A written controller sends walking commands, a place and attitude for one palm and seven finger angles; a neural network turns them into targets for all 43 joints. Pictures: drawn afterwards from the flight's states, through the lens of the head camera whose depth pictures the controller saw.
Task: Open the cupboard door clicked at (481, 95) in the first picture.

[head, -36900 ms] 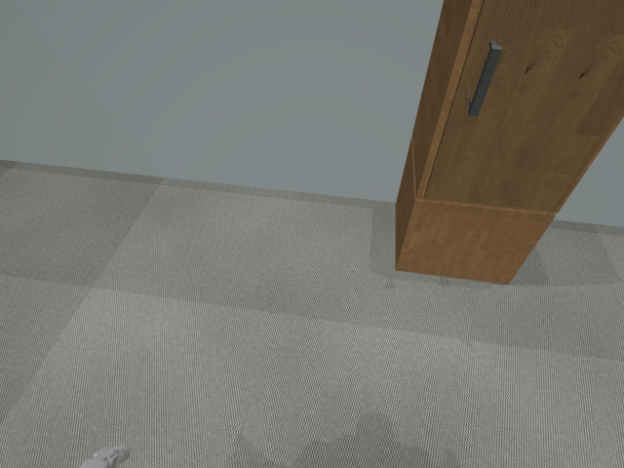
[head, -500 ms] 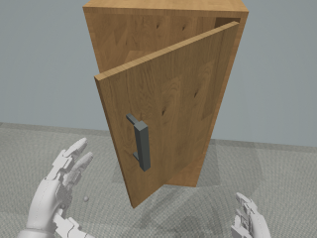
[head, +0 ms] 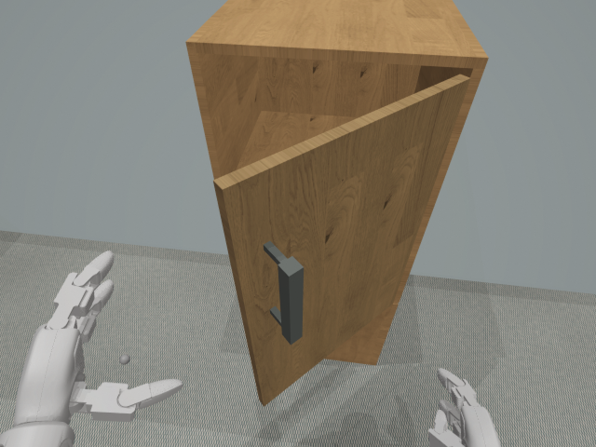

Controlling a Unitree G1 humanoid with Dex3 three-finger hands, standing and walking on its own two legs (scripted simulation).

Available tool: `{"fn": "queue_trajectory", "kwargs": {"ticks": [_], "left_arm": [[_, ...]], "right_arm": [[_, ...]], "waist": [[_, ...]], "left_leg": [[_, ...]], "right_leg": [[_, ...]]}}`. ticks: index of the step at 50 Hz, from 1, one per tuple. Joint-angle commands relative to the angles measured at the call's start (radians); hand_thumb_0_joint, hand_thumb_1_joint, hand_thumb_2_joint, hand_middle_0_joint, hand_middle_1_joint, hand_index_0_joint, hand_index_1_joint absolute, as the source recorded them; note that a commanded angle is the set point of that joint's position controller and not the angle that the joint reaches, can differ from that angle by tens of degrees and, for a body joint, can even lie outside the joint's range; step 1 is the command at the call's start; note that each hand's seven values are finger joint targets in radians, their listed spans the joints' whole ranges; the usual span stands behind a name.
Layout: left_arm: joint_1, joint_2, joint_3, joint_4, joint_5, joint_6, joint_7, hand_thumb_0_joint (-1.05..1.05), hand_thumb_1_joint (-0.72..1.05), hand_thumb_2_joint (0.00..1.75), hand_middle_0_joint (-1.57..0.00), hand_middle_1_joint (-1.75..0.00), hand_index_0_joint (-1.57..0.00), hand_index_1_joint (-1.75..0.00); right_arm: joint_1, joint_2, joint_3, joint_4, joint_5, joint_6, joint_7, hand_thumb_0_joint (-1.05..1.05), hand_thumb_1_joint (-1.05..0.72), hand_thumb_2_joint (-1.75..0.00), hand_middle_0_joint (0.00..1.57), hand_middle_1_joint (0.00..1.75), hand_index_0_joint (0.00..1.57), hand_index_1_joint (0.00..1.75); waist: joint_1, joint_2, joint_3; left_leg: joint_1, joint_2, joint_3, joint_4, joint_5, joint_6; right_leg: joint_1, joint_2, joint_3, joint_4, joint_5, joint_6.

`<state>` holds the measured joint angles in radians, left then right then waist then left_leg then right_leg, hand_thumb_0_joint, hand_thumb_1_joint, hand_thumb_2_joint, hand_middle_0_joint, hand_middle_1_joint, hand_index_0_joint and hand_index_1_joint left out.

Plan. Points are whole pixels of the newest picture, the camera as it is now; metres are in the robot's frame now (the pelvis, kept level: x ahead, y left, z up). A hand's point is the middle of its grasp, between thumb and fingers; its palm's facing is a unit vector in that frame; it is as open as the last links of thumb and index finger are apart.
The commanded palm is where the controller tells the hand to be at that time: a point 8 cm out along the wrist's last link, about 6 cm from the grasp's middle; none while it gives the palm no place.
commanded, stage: draw the hand back to the body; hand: left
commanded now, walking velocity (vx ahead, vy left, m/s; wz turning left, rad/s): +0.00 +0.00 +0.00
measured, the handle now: (282, 294) +0.29 +0.06 +0.08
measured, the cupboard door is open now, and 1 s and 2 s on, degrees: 46 46 46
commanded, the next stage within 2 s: step back with the hand held close in 0.80 s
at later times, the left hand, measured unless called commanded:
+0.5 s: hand (69, 304) +0.20 +0.25 +0.17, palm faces +0.46 -0.79 -0.41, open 8.3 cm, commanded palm +0.15 +0.28 +0.19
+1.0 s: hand (77, 311) +0.19 +0.24 +0.18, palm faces +0.44 -0.79 -0.42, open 7.4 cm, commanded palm +0.14 +0.27 +0.19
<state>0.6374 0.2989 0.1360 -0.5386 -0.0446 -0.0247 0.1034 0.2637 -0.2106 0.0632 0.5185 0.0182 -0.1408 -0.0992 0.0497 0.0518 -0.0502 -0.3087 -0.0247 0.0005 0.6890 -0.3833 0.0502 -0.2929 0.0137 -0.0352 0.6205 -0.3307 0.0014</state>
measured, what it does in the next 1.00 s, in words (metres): stands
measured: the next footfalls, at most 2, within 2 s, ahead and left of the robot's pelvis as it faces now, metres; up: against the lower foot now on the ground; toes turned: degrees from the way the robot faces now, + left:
none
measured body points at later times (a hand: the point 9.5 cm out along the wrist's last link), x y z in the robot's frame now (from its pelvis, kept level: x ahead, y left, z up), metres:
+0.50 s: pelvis +0.01 -0.01 +0.02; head -0.01 -0.03 +0.47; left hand +0.17 +0.29 +0.20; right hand +0.20 -0.24 -0.06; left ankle -0.01 +0.08 -0.72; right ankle +0.00 -0.13 -0.72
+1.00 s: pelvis +0.00 -0.03 +0.02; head -0.02 -0.05 +0.47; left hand +0.16 +0.28 +0.20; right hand +0.18 -0.25 -0.07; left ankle -0.01 +0.08 -0.72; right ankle +0.00 -0.13 -0.72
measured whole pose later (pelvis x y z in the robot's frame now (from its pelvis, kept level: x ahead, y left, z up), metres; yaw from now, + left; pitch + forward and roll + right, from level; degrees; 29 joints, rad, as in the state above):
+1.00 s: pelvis +0.00 -0.03 +0.02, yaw -1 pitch -4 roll -1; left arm 0.47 0.34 0.36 -0.37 -0.05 -0.12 0.11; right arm 0.18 -0.22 0.02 0.64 0.01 -0.09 -0.07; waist 0.06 0.08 0.02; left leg -0.12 0.01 0.01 0.44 -0.26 0.02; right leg -0.10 0.05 -0.02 0.35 -0.19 -0.03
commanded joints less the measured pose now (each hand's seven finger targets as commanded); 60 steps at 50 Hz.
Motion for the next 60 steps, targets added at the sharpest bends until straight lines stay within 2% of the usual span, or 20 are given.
{"fn": "queue_trajectory", "kwargs": {"ticks": [1,7,9,21,25,28,34,35,39,40,43,45,46,47,48,49,52,55,59,60], "left_arm": [[-0.064,0.142,0.126,-0.220,0.007,-0.083,0.041,0.00,0.20,0.60,-0.18,-0.30,-0.18,-0.30],[-0.091,0.162,0.192,-0.160,0.003,-0.091,0.046,0.00,0.41,0.69,-0.18,-0.30,-0.18,-0.30],[-0.108,0.164,0.209,-0.132,0.000,-0.091,0.043,0.00,0.48,0.72,-0.19,-0.30,-0.19,-0.30],[-0.229,0.247,0.340,-0.094,-0.015,-0.110,0.047,0.00,0.90,0.90,-0.20,-0.30,-0.20,-0.30],[-0.215,0.185,0.278,-0.057,-0.014,-0.109,0.033,0.00,0.90,0.90,-0.20,-0.30,-0.20,-0.30],[-0.211,0.200,0.287,-0.054,-0.015,-0.112,0.031,0.00,0.90,0.90,-0.20,-0.30,-0.20,-0.30],[-0.226,0.231,0.318,-0.070,-0.016,-0.124,0.033,0.00,0.90,0.90,-0.20,-0.30,-0.20,-0.30],[-0.233,0.241,0.324,-0.071,-0.014,-0.123,0.034,0.00,0.90,0.90,-0.20,-0.30,-0.20,-0.30],[-0.241,0.227,0.312,-0.063,-0.015,-0.129,0.034,0.00,0.90,0.90,-0.20,-0.30,-0.20,-0.30],[-0.241,0.223,0.308,-0.050,-0.014,-0.128,0.034,0.00,0.90,0.90,-0.20,-0.30,-0.20,-0.30],[-0.245,0.211,0.296,-0.048,-0.016,-0.131,0.031,0.00,0.90,0.90,-0.20,-0.30,-0.20,-0.30],[-0.242,0.216,0.302,-0.032,-0.014,-0.133,0.032,0.00,0.90,0.90,-0.20,-0.30,-0.20,-0.30],[-0.323,0.239,0.308,-0.094,-0.016,-0.142,0.034,0.00,0.90,0.90,-0.20,-0.30,-0.20,-0.30],[-0.364,0.359,0.447,-0.078,-0.011,-0.174,0.041,0.00,0.90,0.90,-0.20,-0.30,-0.20,-0.30],[-0.263,0.275,0.384,0.005,-0.007,-0.176,0.029,0.00,0.90,0.90,-0.20,-0.30,-0.20,-0.30],[-0.221,0.250,0.355,0.022,-0.003,-0.168,0.023,0.00,0.90,0.90,-0.20,-0.30,-0.20,-0.30],[-0.190,0.232,0.329,0.004,0.001,-0.177,0.019,0.00,0.90,0.90,-0.20,-0.30,-0.20,-0.30],[-0.158,0.253,0.342,-0.028,0.002,-0.176,0.028,0.00,0.90,0.90,-0.20,-0.30,-0.20,-0.30],[-0.113,0.294,0.388,-0.097,0.002,-0.175,0.042,0.00,0.90,0.90,-0.20,-0.30,-0.20,-0.30],[-0.112,0.308,0.398,-0.117,0.003,-0.176,0.046,0.00,0.90,0.90,-0.20,-0.30,-0.20,-0.30]], "right_arm": [[-0.132,-0.110,-0.047,-0.143,-0.008,-0.059,-0.006,0.00,-0.90,-0.90,0.20,0.30,0.20,0.30],[-0.152,-0.115,-0.057,-0.102,-0.012,-0.049,-0.001,0.00,-0.90,-0.90,0.20,0.30,0.20,0.30],[-0.160,-0.114,-0.059,-0.091,-0.011,-0.040,0.003,0.00,-0.90,-0.90,0.20,0.30,0.20,0.30],[-0.190,-0.117,-0.075,-0.050,-0.013,-0.017,0.006,0.00,-0.90,-0.90,0.20,0.30,0.20,0.30],[-0.196,-0.123,-0.079,-0.046,-0.012,-0.014,0.017,0.00,-0.90,-0.90,0.20,0.30,0.20,0.30],[-0.203,-0.124,-0.084,-0.049,-0.013,-0.008,0.020,0.00,-0.90,-0.90,0.20,0.30,0.20,0.30],[-0.214,-0.113,-0.082,-0.045,-0.014,-0.011,0.015,0.00,-0.90,-0.90,0.20,0.30,0.20,0.30],[-0.217,-0.115,-0.083,-0.043,-0.014,-0.012,0.013,0.00,-0.90,-0.90,0.20,0.30,0.20,0.30],[-0.216,-0.112,-0.080,-0.035,-0.014,-0.020,0.014,0.00,-0.90,-0.90,0.20,0.30,0.20,0.30],[-0.218,-0.113,-0.082,-0.034,-0.014,-0.021,0.012,0.00,-0.90,-0.90,0.20,0.30,0.20,0.30],[-0.219,-0.112,-0.083,-0.030,-0.013,-0.023,0.015,0.00,-0.90,-0.90,0.20,0.30,0.20,0.30],[-0.220,-0.116,-0.085,-0.027,-0.015,-0.025,0.015,0.00,-0.90,-0.90,0.20,0.30,0.20,0.30],[-0.228,-0.116,-0.084,-0.031,-0.014,-0.028,0.014,0.00,-0.90,-0.90,0.20,0.30,0.20,0.30],[-0.192,-0.138,-0.086,-0.060,0.005,-0.009,0.015,0.00,-0.90,-0.90,0.20,0.30,0.20,0.30],[-0.189,-0.126,-0.089,-0.042,-0.003,0.009,0.017,0.00,-0.90,-0.90,0.20,0.30,0.20,0.30],[-0.196,-0.128,-0.092,-0.049,-0.003,0.024,0.022,0.00,-0.90,-0.90,0.20,0.30,0.20,0.30],[-0.192,-0.141,-0.101,-0.066,-0.002,0.048,0.024,0.00,-0.90,-0.90,0.20,0.30,0.20,0.30],[-0.197,-0.144,-0.108,-0.082,0.001,0.068,0.020,0.00,-0.90,-0.90,0.20,0.30,0.20,0.30],[-0.192,-0.136,-0.115,-0.114,0.006,0.091,0.016,0.00,-0.90,-0.90,0.20,0.30,0.20,0.30],[-0.194,-0.141,-0.117,-0.116,0.007,0.095,0.013,0.00,-0.90,-0.90,0.20,0.30,0.20,0.30]], "waist": [[0.001,0.036,-0.045],[0.006,0.000,-0.035],[0.006,-0.009,-0.011],[0.012,0.020,-0.035],[0.008,0.044,-0.003],[0.011,-0.020,-0.002],[0.017,-0.004,-0.007],[0.019,0.018,-0.007],[0.014,0.036,0.012],[0.014,0.012,0.020],[0.011,0.017,0.029],[0.014,-0.010,0.028],[0.010,-0.002,0.002],[-0.028,-0.023,0.080],[-0.034,-0.067,0.055],[-0.035,-0.073,0.056],[-0.039,-0.039,-0.010],[-0.037,-0.023,-0.066],[-0.036,-0.063,-0.128],[-0.036,-0.030,-0.129]], "left_leg": [[0.058,0.058,-0.062,-0.210,0.310,-0.062],[0.112,0.060,-0.044,-0.250,0.404,-0.068],[0.120,0.061,-0.037,-0.266,0.390,-0.067],[0.183,0.048,-0.002,-0.306,0.419,-0.046],[0.189,0.050,-0.001,-0.318,0.419,-0.045],[0.191,0.049,0.001,-0.327,0.377,-0.035],[0.197,0.039,0.008,-0.328,0.336,-0.029],[0.196,0.038,0.008,-0.328,0.333,-0.030],[0.202,0.038,0.007,-0.334,0.299,-0.030],[0.200,0.038,0.007,-0.334,0.297,-0.028],[0.208,0.039,0.007,-0.336,0.290,-0.026],[0.203,0.039,0.006,-0.337,0.295,-0.026],[0.217,0.036,0.005,-0.336,0.291,-0.022],[0.165,0.050,-0.016,-0.300,0.219,-0.004],[0.176,0.047,-0.026,-0.270,0.221,-0.003],[0.185,0.046,-0.020,-0.259,0.229,-0.004],[0.176,0.059,-0.012,-0.266,0.302,-0.014],[0.164,0.073,-0.018,-0.278,0.380,-0.015],[0.137,0.089,-0.018,-0.269,0.439,-0.016],[0.117,0.089,-0.025,-0.271,0.447,-0.017]], "right_leg": [[0.087,-0.009,0.001,-0.126,0.168,-0.033],[0.144,-0.008,0.001,-0.174,0.235,-0.028],[0.147,-0.004,0.002,-0.194,0.232,-0.028],[0.225,-0.009,0.021,-0.261,0.318,-0.026],[0.217,-0.009,0.018,-0.278,0.306,-0.025],[0.218,-0.005,0.023,-0.288,0.290,-0.021],[0.228,-0.008,0.036,-0.307,0.273,-0.023],[0.233,-0.010,0.039,-0.308,0.272,-0.026],[0.212,-0.009,0.041,-0.324,0.231,-0.024],[0.213,-0.009,0.042,-0.328,0.229,-0.025],[0.200,-0.007,0.044,-0.333,0.220,-0.022],[0.211,-0.008,0.041,-0.332,0.223,-0.023],[0.214,-0.011,0.049,-0.332,0.226,-0.021],[0.094,-0.048,0.165,-0.390,0.255,-0.019],[0.094,-0.072,0.169,-0.393,0.271,-0.021],[0.076,-0.080,0.180,-0.398,0.292,-0.021],[0.118,-0.084,0.148,-0.347,0.389,-0.017],[0.160,-0.082,0.117,-0.295,0.467,-0.011],[0.189,-0.071,0.113,-0.235,0.529,-0.005],[0.202,-0.073,0.109,-0.223,0.536,-0.009]]}}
